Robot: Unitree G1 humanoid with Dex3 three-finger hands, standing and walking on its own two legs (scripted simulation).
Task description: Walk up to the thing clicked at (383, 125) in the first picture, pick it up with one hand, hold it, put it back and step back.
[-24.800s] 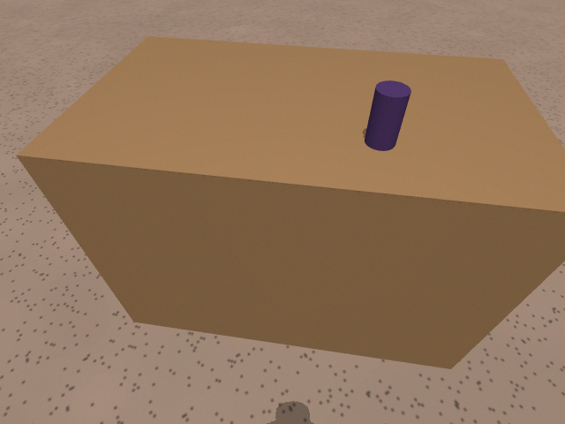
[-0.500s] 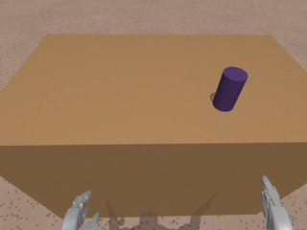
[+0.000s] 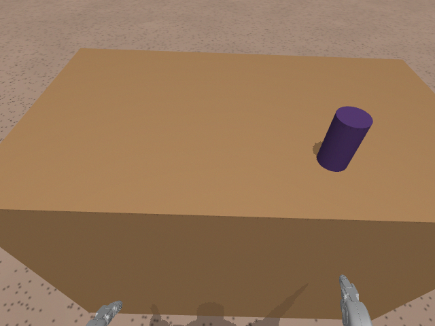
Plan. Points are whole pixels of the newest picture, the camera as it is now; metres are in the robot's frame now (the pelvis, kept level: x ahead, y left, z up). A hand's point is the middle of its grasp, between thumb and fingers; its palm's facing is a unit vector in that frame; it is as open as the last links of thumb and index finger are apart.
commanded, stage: home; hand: right
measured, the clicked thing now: (342, 140) +0.49 -0.24 +0.09
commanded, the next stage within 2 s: stand in 1.82 s
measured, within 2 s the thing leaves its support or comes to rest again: neither
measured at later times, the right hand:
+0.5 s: hand out of the picture +0.06 -0.28 -0.13, palm faces -0.06 +0.91 -0.42, open 17.5 cm
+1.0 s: hand out of the picture +0.02 -0.28 -0.15, palm faces -0.10 +0.93 -0.37, open 17.4 cm
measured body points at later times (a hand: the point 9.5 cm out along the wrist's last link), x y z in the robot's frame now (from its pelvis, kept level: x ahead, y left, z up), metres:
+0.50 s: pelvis -0.02 -0.01 +0.00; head -0.02 +0.00 +0.45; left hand +0.06 +0.30 -0.12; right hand +0.07 -0.33 -0.11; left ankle -0.02 +0.14 -0.73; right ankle -0.02 -0.14 -0.73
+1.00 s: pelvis -0.04 -0.02 +0.01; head -0.03 -0.02 +0.46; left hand +0.00 +0.29 -0.13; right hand +0.03 -0.33 -0.12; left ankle -0.02 +0.14 -0.73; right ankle -0.02 -0.14 -0.73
